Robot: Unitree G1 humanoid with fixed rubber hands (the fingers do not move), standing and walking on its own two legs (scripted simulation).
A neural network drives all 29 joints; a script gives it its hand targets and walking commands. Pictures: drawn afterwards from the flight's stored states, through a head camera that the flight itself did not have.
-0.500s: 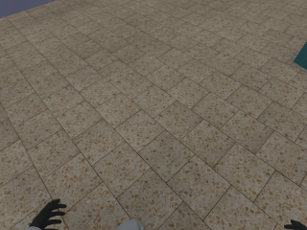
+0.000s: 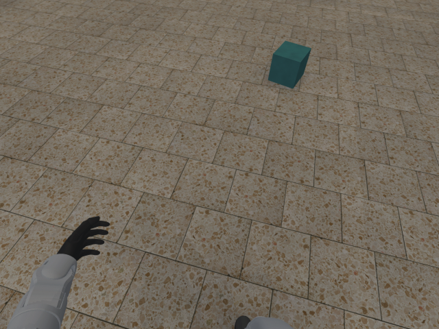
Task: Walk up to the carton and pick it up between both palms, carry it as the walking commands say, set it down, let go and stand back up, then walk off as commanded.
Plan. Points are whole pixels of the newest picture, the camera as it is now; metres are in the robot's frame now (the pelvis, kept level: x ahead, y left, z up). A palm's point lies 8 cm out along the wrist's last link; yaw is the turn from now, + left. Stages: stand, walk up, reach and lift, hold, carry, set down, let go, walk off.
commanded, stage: walk up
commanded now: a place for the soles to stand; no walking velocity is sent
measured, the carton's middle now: (289, 64) +1.96 -0.74 -0.65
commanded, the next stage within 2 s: none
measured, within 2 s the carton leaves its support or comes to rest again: neither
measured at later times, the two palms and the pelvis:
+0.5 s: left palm (80, 179) +0.48 +0.33 -0.07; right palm (377, 226) +0.28 -0.33 -0.03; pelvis +0.29 +0.04 +0.01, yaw -18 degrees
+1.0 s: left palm (143, 97) +0.77 +0.19 -0.05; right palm (363, 167) +0.47 -0.41 -0.07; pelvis +0.54 -0.07 +0.01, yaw -27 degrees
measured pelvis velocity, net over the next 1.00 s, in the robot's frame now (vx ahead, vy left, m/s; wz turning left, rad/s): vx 0.54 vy -0.07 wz -0.47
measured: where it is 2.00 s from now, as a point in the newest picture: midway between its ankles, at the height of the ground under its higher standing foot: (246, 168)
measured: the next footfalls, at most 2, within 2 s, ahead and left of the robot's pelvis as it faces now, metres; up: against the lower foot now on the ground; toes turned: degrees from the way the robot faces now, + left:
left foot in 0.34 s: +0.39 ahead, +0.13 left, +0.00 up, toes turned -6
right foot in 0.76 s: +0.53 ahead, -0.18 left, +0.00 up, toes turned -29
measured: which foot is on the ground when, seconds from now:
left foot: down 0.00-0.02, up 0.04-0.32, down 0.34-0.76, up 0.78-1.00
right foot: down 0.00-0.34, up 0.36-0.74, down 0.76-1.00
